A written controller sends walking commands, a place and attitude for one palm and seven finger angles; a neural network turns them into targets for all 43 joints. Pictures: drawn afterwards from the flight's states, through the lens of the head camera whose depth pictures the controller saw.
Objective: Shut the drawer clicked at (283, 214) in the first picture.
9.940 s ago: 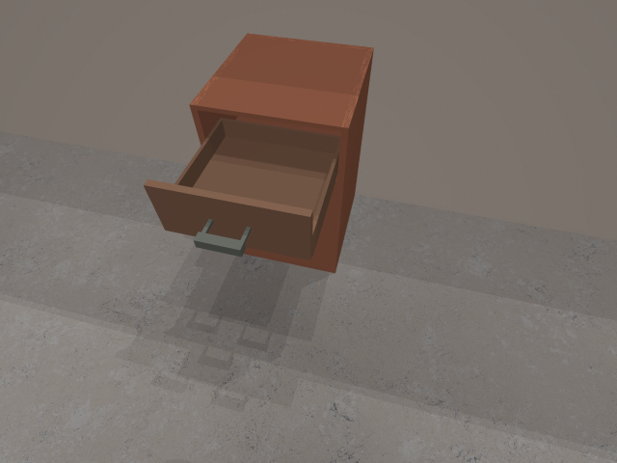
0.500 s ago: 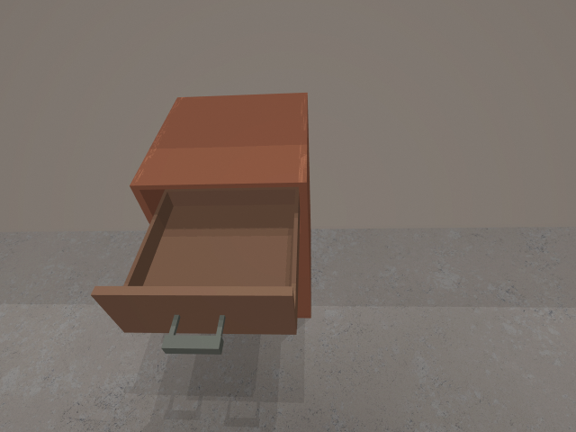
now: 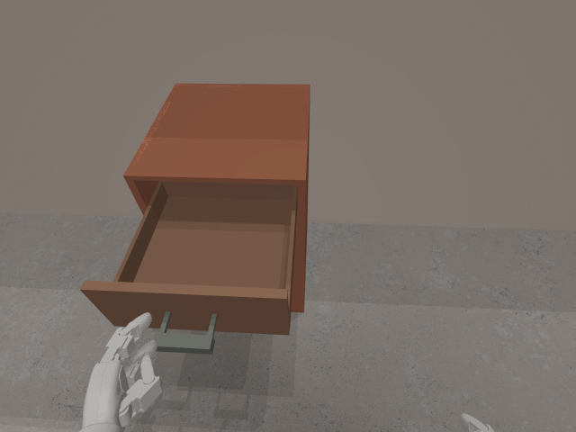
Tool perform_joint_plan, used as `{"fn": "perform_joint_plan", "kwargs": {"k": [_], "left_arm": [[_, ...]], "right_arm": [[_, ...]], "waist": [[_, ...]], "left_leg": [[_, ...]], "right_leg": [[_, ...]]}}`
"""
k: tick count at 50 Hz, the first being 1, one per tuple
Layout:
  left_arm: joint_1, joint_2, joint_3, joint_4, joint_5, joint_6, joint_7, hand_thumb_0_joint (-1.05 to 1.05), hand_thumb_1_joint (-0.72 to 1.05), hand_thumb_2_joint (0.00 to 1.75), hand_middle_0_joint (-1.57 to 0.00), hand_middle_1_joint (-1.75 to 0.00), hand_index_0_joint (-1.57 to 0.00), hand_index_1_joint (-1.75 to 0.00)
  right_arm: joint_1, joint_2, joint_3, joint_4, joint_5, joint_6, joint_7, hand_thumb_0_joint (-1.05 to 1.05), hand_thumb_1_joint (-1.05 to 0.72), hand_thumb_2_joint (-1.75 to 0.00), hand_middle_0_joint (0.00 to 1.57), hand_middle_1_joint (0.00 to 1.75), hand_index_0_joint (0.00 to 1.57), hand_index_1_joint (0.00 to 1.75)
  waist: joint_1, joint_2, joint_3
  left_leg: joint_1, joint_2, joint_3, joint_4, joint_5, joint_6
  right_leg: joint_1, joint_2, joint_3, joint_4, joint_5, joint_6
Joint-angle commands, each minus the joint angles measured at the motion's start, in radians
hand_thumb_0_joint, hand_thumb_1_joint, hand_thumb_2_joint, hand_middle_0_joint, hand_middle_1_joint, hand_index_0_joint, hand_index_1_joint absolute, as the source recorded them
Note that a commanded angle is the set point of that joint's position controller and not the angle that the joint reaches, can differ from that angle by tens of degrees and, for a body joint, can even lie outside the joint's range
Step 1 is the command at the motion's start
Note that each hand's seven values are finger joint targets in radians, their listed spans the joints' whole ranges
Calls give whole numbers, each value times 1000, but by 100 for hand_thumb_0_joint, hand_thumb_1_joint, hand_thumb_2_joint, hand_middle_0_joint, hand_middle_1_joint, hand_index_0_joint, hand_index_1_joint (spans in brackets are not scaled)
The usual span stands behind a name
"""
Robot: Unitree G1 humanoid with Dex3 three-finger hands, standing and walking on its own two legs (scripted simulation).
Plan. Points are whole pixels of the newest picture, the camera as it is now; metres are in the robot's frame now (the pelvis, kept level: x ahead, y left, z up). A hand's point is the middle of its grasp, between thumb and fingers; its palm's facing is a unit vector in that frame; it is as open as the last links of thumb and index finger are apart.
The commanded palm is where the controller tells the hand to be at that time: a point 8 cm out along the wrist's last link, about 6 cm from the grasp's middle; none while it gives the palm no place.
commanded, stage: raise the hand and make a fist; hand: left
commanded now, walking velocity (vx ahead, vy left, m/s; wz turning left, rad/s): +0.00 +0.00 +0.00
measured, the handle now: (187, 331) +0.34 +0.21 -0.17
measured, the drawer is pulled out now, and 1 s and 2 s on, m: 0.30 0.30 0.30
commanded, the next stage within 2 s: bring the fist close to the handle in 1.70 s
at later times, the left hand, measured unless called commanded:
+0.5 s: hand (188, 423) +0.16 +0.15 -0.07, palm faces -0.17 -0.98 -0.03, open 4.5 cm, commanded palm +0.12 +0.23 -0.06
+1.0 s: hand (170, 429) +0.15 +0.17 -0.06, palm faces -0.04 -1.00 -0.02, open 3.1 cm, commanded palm +0.12 +0.22 -0.07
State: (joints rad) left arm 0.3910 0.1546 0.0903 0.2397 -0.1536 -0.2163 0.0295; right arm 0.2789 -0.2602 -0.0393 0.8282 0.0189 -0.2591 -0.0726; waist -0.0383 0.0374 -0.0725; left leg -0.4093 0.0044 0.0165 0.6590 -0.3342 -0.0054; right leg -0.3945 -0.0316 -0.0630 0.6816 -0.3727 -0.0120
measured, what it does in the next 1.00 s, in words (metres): lowers itself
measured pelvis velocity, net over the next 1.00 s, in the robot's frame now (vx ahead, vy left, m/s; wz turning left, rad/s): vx -0.05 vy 0.02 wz -0.01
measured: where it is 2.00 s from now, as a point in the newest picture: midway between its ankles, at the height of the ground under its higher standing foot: outside the picture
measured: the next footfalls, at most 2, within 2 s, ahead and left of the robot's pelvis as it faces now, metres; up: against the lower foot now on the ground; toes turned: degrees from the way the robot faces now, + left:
none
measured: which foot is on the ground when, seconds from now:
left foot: down 0.00-1.00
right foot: down 0.00-1.00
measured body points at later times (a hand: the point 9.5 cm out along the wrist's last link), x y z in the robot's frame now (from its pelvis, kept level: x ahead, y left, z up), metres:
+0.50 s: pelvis -0.05 -0.02 -0.11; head +0.04 -0.02 +0.33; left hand +0.17 +0.20 -0.06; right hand +0.17 -0.21 -0.20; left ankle +0.00 +0.12 -0.72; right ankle -0.02 -0.11 -0.72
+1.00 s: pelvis -0.05 +0.02 -0.11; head +0.03 +0.03 +0.33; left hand +0.15 +0.22 -0.06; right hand +0.16 -0.22 -0.17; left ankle +0.00 +0.12 -0.72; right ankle -0.02 -0.11 -0.72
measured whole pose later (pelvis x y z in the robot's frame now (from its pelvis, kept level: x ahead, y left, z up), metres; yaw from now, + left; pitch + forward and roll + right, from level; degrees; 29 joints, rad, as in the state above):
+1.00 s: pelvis -0.05 +0.02 -0.11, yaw -1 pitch +19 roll -3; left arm 0.53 0.18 0.04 -0.14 -0.19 -0.46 -0.18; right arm 0.17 -0.21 -0.03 0.48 0.02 -0.19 -0.04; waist -0.01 0.02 -0.19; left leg -1.14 0.02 -0.02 1.36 -0.56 0.02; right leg -1.08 -0.03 -0.08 1.32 -0.57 0.00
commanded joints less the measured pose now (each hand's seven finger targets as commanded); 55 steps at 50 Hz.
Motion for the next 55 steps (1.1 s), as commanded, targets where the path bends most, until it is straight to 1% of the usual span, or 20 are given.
{"fn": "perform_joint_plan", "kwargs": {"k": [1, 3, 6, 8, 12, 13, 16, 18, 22, 25, 30, 33, 36, 38, 40, 43, 45, 50, 53, 55], "left_arm": [[348, -26, 26, 7, -63, -262, -188, 0, 90, 90, -42, -54, -42, -54], [393, 38, 95, 15, -68, -380, -289, 0, 90, 90, -46, -58, -46, -58], [306, 127, 153, -84, -80, -511, -409, 0, 90, 90, -52, -65, -52, -65], [209, 170, 190, -205, -97, -518, -404, 0, 90, 90, -56, -69, -56, -69], [31, 152, 154, -488, -138, -555, -365, 0, 90, 90, -64, -78, -64, -78], [-56, 144, 114, -571, -139, -566, -363, 0, 90, 90, -66, -80, -66, -80], [-69, 114, 34, -535, -125, -546, -402, 0, 90, 90, -72, -86, -72, -86], [-66, 109, 7, -439, -121, -472, -444, 0, 90, 90, -76, -91, -76, -91], [79, 178, 108, -360, -147, -248, -487, 0, 90, 90, -84, -99, -84, -99], [168, 217, 230, -403, -175, -136, -429, 0, 90, 90, -90, -106, -90, -106], [169, 172, 228, -487, -157, -235, -278, 0, 90, 90, -100, -117, -100, -117], [86, 126, 100, -484, -110, -335, -271, 0, 90, 90, -106, -123, -106, -123], [100, 90, 16, -432, -104, -380, -308, 0, 90, 90, -112, -130, -112, -130], [102, 96, -6, -421, -98, -375, -326, 0, 90, 90, -116, -134, -116, -134], [119, 124, 12, -492, -99, -369, -320, 0, 90, 90, -120, -138, -120, -138], [141, 178, 76, -576, -85, -350, -259, 0, 90, 90, -126, -145, -126, -145], [189, 143, 63, -611, -76, -340, -214, 0, 90, 90, -130, -149, -130, -149], [247, 48, -53, -581, -32, -285, -175, 0, 90, 90, -140, -160, -140, -160], [232, 30, -121, -561, -4, -253, -200, 0, 90, 90, -140, -160, -140, -160], [203, 63, -102, -572, 1, -250, -210, 0, 90, 90, -140, -160, -140, -160]], "right_arm": [[-154, -85, -67, -265, -18, -90, 40, 0, -90, -90, 20, 30, 20, 30], [-166, -79, -85, -301, -9, -92, 70, 0, -90, -90, 20, 30, 20, 30], [-200, -74, -91, -364, -2, -86, 88, 0, -90, -90, 20, 30, 20, 30], [-205, -71, -92, -388, -6, -72, 79, 0, -90, -90, 20, 30, 20, 30], [-177, -59, -82, -410, -13, -64, 54, 0, -90, -90, 20, 30, 20, 30], [-161, -64, -74, -406, -16, -64, 47, 0, -90, -90, 20, 30, 20, 30], [-150, -76, -62, -382, -13, -74, 32, 0, -90, -90, 20, 30, 20, 30], [-153, -88, -51, -376, -3, -73, 19, 0, -90, -90, 20, 30, 20, 30], [-183, -89, -51, -427, 31, -38, 2, 0, -90, -90, 20, 30, 20, 30], [-220, -58, -55, -460, 35, 7, 0, 0, -90, -90, 20, 30, 20, 30], [-189, -17, -56, -423, 19, 7, 10, 0, -90, -90, 20, 30, 20, 30], [-182, -42, -48, -404, 12, -10, 16, 0, -90, -90, 20, 30, 20, 30], [-157, -70, -46, -408, 16, -32, 14, 0, -90, -90, 20, 30, 20, 30], [-153, -87, -43, -419, 22, -40, 9, 0, -90, -90, 20, 30, 20, 30], [-145, -92, -46, -443, 20, -44, 8, 0, -90, -90, 20, 30, 20, 30], [-145, -88, -47, -461, 11, -25, 13, 0, -90, -90, 20, 30, 20, 30], [-146, -76, -47, -481, 6, -5, 22, 0, -90, -90, 20, 30, 20, 30], [-147, -77, -42, -518, 0, 49, 48, 0, -90, -90, 20, 30, 20, 30], [-149, -84, -34, -535, 1, 70, 48, 0, -90, -90, 20, 30, 20, 30], [-143, -88, -32, -544, 3, 80, 43, 0, -90, -90, 20, 30, 20, 30]], "waist": [[99, -322, -38], [124, -216, -133], [108, -82, -223], [101, -21, -265], [43, 105, -335], [6, 97, -337], [-37, 58, -290], [-56, -4, -238], [22, -95, -352], [88, -127, -440], [92, -78, -366], [25, -53, -257], [-9, -56, -224], [-14, -55, -219], [13, -8, -294], [56, 42, -362], [66, 57, -365], [34, 24, -311], [7, -8, -266], [2, -32, -256]], "left_leg": [[-232, -24, 1, 129, 126, -8], [-296, -36, 12, 211, 176, -19], [-385, -40, 24, 339, 176, -12], [-418, -35, 24, 387, 137, -1], [-401, -12, -5, 480, 113, 19], [-409, -4, -17, 508, 100, 27], [-472, 11, -35, 562, 40, 36], [-534, 16, -43, 579, -19, 40], [-585, -3, -35, 546, -41, 36], [-578, -10, -35, 522, 15, 28], [-565, 6, -45, 483, 27, 20], [-581, 8, -51, 491, -67, 25], [-607, 0, -57, 495, -181, 26], [-609, 0, -65, 485, -230, 28], [-567, -1, -67, 467, -216, 28], [-514, 1, -75, 440, -155, 24], [-479, 4, -78, 427, -112, 20], [-481, 12, -92, 432, -82, 13], [-509, 11, -98, 443, -100, 17], [-527, 8, -98, 455, -130, 17]], "right_leg": [[-177, 29, -29, 90, 149, 0], [-145, 13, 9, 187, 312, -3], [-200, -1, 63, 294, 377, -4], [-252, 6, 86, 324, 282, -8], [-375, 22, 95, 364, 150, -19], [-421, 30, 97, 371, 127, -14], [-510, 36, 98, 369, 36, -17], [-534, 38, 110, 344, -45, -12], [-376, 12, 147, 294, -112, 8], [-258, -5, 150, 310, -27, 21], [-362, 22, 75, 358, -38, 1], [-516, 32, 57, 359, -184, -6], [-582, 25, 65, 347, -308, -10], [-606, 27, 62, 352, -337, -12], [-583, 26, 48, 380, -291, -17], [-559, 37, 7, 432, -199, -24], [-561, 38, -16, 448, -151, -26], [-589, 42, -40, 456, -115, -21], [-601, 43, -37, 449, -118, -20], [-610, 43, -33, 448, -137, -18]]}}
